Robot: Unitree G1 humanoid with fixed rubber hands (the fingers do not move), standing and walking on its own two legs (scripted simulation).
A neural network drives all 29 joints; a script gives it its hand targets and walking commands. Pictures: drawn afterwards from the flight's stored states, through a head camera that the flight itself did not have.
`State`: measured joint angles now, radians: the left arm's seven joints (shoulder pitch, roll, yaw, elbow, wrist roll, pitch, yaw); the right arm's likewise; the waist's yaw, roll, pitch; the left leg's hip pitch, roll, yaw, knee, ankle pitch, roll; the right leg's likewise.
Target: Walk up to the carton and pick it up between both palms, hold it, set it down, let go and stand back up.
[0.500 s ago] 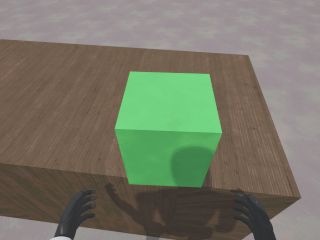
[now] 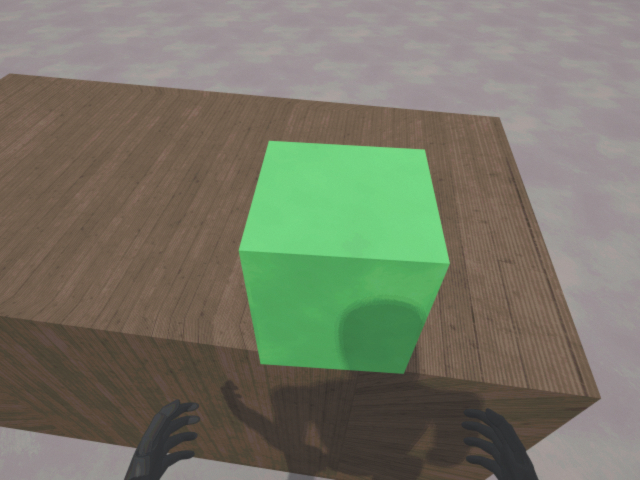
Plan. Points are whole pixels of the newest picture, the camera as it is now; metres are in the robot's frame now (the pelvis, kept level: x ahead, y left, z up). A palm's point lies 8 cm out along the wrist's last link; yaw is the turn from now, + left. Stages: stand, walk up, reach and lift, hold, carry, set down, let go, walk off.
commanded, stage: set down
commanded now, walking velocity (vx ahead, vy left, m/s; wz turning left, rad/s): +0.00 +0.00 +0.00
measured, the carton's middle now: (338, 261) +0.40 +0.01 +0.06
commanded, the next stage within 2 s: let go in 0.64 s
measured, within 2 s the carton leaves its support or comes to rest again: neither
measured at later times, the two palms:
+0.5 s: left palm out of the picture +0.15 +0.23 -0.08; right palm out of the picture +0.15 -0.21 -0.07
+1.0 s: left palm (161, 478) +0.16 +0.22 -0.08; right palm out of the picture +0.16 -0.23 -0.09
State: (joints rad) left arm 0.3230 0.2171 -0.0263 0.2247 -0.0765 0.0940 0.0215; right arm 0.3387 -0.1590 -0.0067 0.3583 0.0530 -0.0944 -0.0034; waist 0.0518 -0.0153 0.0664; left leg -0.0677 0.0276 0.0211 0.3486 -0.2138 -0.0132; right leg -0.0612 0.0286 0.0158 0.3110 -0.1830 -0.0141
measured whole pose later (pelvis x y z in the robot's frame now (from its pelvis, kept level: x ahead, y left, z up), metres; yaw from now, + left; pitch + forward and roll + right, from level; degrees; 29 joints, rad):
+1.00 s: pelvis +0.00 -0.01 +0.00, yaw +0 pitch -3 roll +0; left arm 0.18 0.20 0.00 0.53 -0.01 0.09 0.00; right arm 0.16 -0.18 -0.03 0.77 -0.02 -0.23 0.02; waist 0.03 -0.01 0.09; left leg -0.10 0.04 0.03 0.40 -0.24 -0.02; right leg -0.10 0.03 0.00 0.37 -0.22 -0.02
